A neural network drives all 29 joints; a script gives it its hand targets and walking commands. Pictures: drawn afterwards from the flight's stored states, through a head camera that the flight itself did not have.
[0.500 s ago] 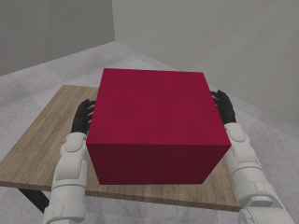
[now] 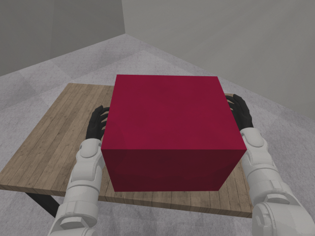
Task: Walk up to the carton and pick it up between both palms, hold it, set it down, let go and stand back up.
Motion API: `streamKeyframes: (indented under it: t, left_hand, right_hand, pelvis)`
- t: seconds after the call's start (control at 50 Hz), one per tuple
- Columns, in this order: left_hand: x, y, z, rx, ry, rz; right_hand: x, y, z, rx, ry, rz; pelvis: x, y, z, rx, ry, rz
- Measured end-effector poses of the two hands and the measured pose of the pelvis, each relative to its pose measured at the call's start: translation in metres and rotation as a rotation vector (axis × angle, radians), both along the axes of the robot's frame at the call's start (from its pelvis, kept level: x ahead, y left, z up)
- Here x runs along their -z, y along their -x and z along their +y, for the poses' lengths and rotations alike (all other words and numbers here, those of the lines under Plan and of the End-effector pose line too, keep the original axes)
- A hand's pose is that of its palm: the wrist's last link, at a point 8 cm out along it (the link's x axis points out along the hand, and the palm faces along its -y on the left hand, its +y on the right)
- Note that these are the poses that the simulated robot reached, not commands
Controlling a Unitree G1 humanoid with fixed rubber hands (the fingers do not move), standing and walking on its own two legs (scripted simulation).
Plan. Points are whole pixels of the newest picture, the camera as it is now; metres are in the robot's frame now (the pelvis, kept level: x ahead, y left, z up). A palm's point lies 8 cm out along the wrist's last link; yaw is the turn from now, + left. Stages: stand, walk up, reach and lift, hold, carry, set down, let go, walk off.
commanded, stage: set down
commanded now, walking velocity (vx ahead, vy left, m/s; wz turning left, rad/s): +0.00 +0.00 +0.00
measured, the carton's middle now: (167, 132) +0.40 -0.02 +0.06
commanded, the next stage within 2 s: none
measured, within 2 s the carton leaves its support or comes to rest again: neither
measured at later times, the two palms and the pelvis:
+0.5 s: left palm (104, 143) +0.37 +0.16 +0.05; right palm (241, 123) +0.40 -0.23 +0.09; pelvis +0.00 +0.00 +0.00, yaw -2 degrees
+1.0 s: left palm (113, 143) +0.40 +0.14 +0.01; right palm (237, 121) +0.44 -0.24 +0.05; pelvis +0.01 -0.01 -0.01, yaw -3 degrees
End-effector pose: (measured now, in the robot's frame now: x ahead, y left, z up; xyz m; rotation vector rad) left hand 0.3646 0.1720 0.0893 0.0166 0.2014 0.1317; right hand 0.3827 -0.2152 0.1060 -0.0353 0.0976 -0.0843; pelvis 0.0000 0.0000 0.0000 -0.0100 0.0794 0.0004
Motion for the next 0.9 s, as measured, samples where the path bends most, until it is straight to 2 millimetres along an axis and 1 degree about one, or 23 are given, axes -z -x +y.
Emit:
streamKeyframes:
  t: [0.2, 0.46, 0.7, 0.8, 0.9]
  left_hand:
    - [0.011, -0.005, -0.003, -0.007, -0.011, 0.013]
    - [0.039, -0.008, -0.013, -0.012, -0.009, 0.067]
    - [0.059, -0.023, -0.020, -0.030, 0.000, 0.102]
    - [0.064, -0.029, -0.023, -0.035, -0.002, 0.096]
    - [0.071, -0.034, -0.025, -0.040, -0.002, 0.118]
  right_hand:
    - [0.003, -0.010, -0.002, -0.021, 0.025, 0.011]
    - [0.017, -0.019, -0.010, -0.034, 0.036, 0.059]
    - [0.032, -0.040, -0.016, -0.052, 0.030, 0.092]
    - [0.035, -0.050, -0.018, -0.059, 0.033, 0.086]
    - [0.043, -0.057, -0.021, -0.062, 0.023, 0.107]
  pelvis:
    - [0.000, 0.002, -0.003, 0.005, -0.005, 0.027]
    - [0.002, 0.001, -0.005, 0.028, -0.011, 0.083]
    - [0.005, -0.005, -0.007, 0.052, -0.011, 0.178]
    - [0.007, -0.007, -0.008, 0.054, -0.009, 0.222]
    - [0.008, -0.008, -0.010, 0.054, -0.008, 0.256]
